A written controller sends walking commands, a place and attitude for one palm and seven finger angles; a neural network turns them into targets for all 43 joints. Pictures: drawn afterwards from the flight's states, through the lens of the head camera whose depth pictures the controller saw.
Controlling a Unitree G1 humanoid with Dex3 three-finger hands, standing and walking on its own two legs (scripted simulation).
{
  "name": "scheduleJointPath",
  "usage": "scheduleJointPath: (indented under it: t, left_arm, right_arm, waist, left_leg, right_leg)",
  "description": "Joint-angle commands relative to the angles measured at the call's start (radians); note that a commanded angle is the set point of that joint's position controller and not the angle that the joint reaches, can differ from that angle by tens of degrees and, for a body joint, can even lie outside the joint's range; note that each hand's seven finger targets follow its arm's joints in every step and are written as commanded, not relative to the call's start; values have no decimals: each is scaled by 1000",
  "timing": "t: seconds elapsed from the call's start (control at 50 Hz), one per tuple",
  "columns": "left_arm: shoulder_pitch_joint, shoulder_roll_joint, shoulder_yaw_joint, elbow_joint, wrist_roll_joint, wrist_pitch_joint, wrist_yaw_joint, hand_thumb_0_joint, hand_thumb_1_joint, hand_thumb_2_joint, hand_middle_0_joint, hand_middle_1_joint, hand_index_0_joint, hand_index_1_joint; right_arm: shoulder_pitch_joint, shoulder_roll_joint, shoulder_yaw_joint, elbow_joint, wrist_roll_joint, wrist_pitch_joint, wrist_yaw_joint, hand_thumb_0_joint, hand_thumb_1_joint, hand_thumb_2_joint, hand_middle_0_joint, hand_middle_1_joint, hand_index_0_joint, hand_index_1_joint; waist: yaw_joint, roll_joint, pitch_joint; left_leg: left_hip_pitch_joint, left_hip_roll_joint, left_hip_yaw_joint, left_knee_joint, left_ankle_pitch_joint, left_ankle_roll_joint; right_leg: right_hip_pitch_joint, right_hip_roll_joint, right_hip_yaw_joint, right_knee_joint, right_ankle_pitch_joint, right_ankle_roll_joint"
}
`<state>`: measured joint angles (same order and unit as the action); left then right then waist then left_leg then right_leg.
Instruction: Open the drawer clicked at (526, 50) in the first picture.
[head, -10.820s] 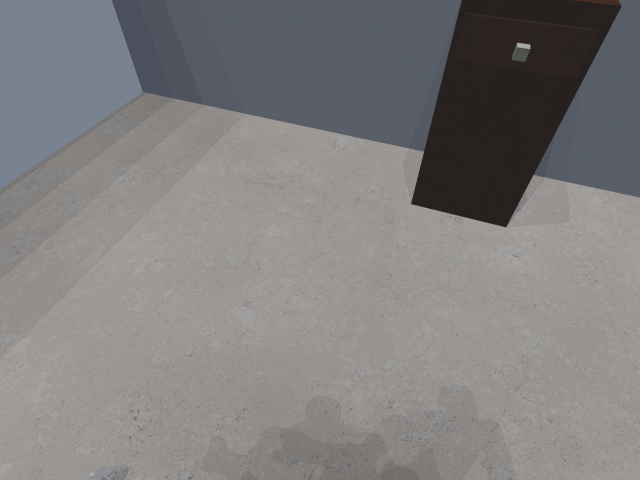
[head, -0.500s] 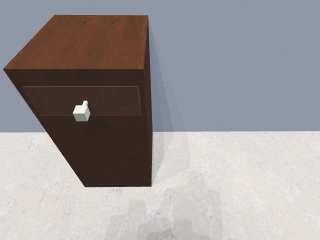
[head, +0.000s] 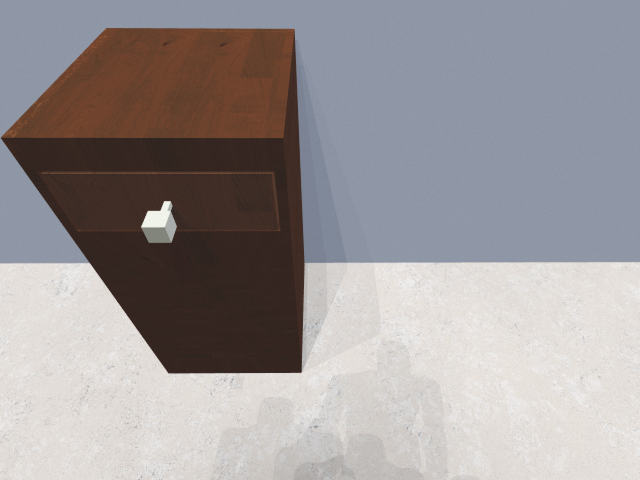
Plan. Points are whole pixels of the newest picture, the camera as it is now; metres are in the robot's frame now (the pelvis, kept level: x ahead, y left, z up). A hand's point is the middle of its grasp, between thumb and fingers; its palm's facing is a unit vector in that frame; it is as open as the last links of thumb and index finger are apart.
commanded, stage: shuffle to correct the standing spot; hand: left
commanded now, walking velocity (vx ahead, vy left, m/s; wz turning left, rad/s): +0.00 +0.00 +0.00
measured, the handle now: (162, 218) +0.52 +0.32 -0.01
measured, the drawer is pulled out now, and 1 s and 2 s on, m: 0.00 0.00 0.00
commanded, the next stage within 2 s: come to a stop and stand still in 0.28 s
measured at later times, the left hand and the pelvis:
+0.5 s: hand out of the picture -0.02 +0.24 -0.19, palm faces +0.11 -0.97 -0.21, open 7.4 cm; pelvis -0.01 +0.06 -0.01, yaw +3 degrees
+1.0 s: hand out of the picture +0.04 +0.21 -0.17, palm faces +0.07 -0.97 -0.23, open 7.3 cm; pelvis +0.02 +0.03 -0.01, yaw +4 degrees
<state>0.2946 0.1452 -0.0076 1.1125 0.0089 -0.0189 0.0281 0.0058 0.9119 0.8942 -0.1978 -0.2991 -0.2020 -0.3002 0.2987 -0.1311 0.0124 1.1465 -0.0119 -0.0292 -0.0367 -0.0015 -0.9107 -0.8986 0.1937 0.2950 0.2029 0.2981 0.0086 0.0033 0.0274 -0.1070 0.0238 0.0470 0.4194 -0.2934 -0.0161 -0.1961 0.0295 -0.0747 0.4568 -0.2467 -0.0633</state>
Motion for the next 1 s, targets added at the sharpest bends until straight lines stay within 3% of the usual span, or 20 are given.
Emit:
scheduleJointPath:
  t: [0.0,0.08,0.14,0.2,0.26,0.32,0.34,0.36,0.4,0.46,0.62,0.68,0.7,0.74,0.76,0.78,0.8,0.88,0.94,0.98]
  left_arm:
    - [59,99,20,-29,-2,-18,7,0,900,900,-200,-300,-200,-300]
    - [74,134,43,-46,1,-12,15,0,900,900,-200,-300,-200,-300]
    - [89,173,68,-57,8,-6,19,0,900,900,-200,-300,-200,-300]
    - [95,181,86,-75,19,-3,23,0,900,900,-200,-300,-200,-300]
    - [52,192,94,-99,22,2,21,0,900,900,-200,-300,-200,-300]
    - [-3,186,96,-121,15,18,15,0,900,900,-200,-300,-200,-300]
    - [-7,152,92,-134,15,26,13,0,900,900,-200,-300,-200,-300]
    - [-15,102,83,-159,18,32,5,0,900,900,-200,-300,-200,-300]
    - [-38,57,64,-163,22,37,5,0,900,900,-200,-300,-200,-300]
    - [13,42,52,-116,24,21,-11,0,900,900,-200,-300,-200,-300]
    - [38,38,37,-76,7,23,-8,0,900,900,-200,-300,-200,-300]
    - [81,78,35,-50,5,10,-1,0,900,900,-200,-300,-200,-300]
    - [74,87,35,-47,6,3,-1,0,900,900,-200,-300,-200,-300]
    - [47,87,30,-48,1,-2,1,0,900,900,-200,-300,-200,-300]
    - [11,233,24,-135,16,-4,4,0,900,900,-200,-300,-200,-300]
    - [15,148,38,-142,14,3,12,0,900,900,-200,-300,-200,-300]
    - [34,160,36,-157,17,-1,9,0,900,900,-200,-300,-200,-300]
    - [57,177,45,-172,10,-21,13,0,900,900,-200,-300,-200,-300]
    - [56,215,60,-185,8,-26,17,0,900,900,-200,-300,-200,-300]
    - [64,196,48,-186,4,-18,19,0,900,900,-200,-300,-200,-300]
  right_arm:
    - [76,-88,-10,-16,-2,-6,-5,0,-900,-900,200,300,200,300]
    - [77,-83,-15,-41,-1,13,0,0,-900,-900,200,300,200,300]
    - [58,-79,-26,-68,-4,28,4,0,-900,-900,200,300,200,300]
    - [23,-77,-38,-98,-4,30,13,0,-900,-900,200,300,200,300]
    - [36,-65,-45,-114,0,32,24,0,-900,-900,200,300,200,300]
    - [125,-68,-45,-93,-3,30,27,0,-900,-900,200,300,200,300]
    - [142,-106,-52,-97,-10,27,24,0,-900,-900,200,300,200,300]
    - [152,-166,-64,-112,-18,30,20,0,-900,-900,200,300,200,300]
    - [139,-171,-62,-132,-21,24,13,0,-900,-900,200,300,200,300]
    - [50,-117,-40,-148,-19,-4,4,0,-900,-900,200,300,200,300]
    - [74,-138,-45,-77,-14,-3,-14,0,-900,-900,200,300,200,300]
    - [49,-91,-35,-70,-2,-4,-7,0,-900,-900,200,300,200,300]
    - [42,-78,-32,-64,-1,1,-6,0,-900,-900,200,300,200,300]
    - [52,-69,-29,-45,-2,6,-3,0,-900,-900,200,300,200,300]
    - [37,-201,-53,-147,-14,14,5,0,-900,-900,200,300,200,300]
    - [39,-192,-56,-167,-21,0,-2,0,-900,-900,200,300,200,300]
    - [28,-182,-59,-182,-22,1,-7,0,-900,-900,200,300,200,300]
    - [67,-138,-49,-202,-14,4,-1,0,-900,-900,200,300,200,300]
    - [41,-171,-60,-209,-7,4,-5,0,-900,-900,200,300,200,300]
    - [38,-156,-52,-202,-7,12,-2,0,-900,-900,200,300,200,300]
  waist:
    - [-6,-9,43]
    - [8,-30,29]
    - [25,-131,37]
    - [40,-127,49]
    - [16,-102,20]
    - [-27,-77,12]
    - [-35,35,21]
    - [-39,200,49]
    - [-45,227,64]
    - [-1,48,50]
    - [-9,48,-11]
    - [4,9,2]
    - [-9,-71,-5]
    - [-18,-83,-8]
    - [-38,-63,65]
    - [-34,37,-27]
    - [-23,54,-62]
    - [-31,-141,-57]
    - [-24,-73,-58]
    - [-23,-41,-43]
  left_leg:
    - [-90,78,-63,-69,136,38]
    - [-171,40,-35,15,79,23]
    - [-249,14,-9,170,-85,13]
    - [-328,29,-29,315,-170,14]
    - [-240,20,-8,245,-113,9]
    - [-20,-2,38,34,41,12]
    - [-13,68,-44,-38,6,36]
    - [-50,201,-219,-103,-52,106]
    - [-152,291,-377,-248,-186,209]
    - [-170,256,-282,-241,-41,199]
    - [-63,226,-162,-80,406,158]
    - [-159,116,-77,-25,234,69]
    - [-142,89,-46,-12,182,49]
    - [-105,77,-25,-17,134,37]
    - [-100,64,-78,-30,86,23]
    - [-159,110,-84,-5,15,39]
    - [-169,92,-88,30,47,52]
    - [-199,25,-21,136,71,46]
    - [-183,35,-19,114,117,48]
    - [-149,44,-15,101,181,47]
  right_leg:
    - [26,-144,155,-103,173,2]
    - [69,-226,206,-99,162,-26]
    - [59,-352,329,-181,99,-98]
    - [33,-418,362,-187,132,-162]
    - [-36,-390,283,-143,135,-138]
    - [-202,-282,155,-61,-80,-47]
    - [-251,-212,98,32,-169,-15]
    - [-314,-105,-19,188,-252,33]
    - [-328,-73,18,473,-313,25]
    - [-286,-112,71,520,-169,35]
    - [-72,-81,51,59,-80,65]
    - [41,-147,137,-48,192,32]
    - [25,-151,157,-40,253,19]
    - [0,-158,158,-61,235,11]
    - [-72,-108,149,-49,-27,14]
    - [-61,-111,119,2,-68,20]
    - [-39,-108,137,-9,11,9]
    - [26,-197,232,-64,320,-26]
    - [89,-201,199,-5,612,-25]
    - [78,-183,175,-1,594,-5]
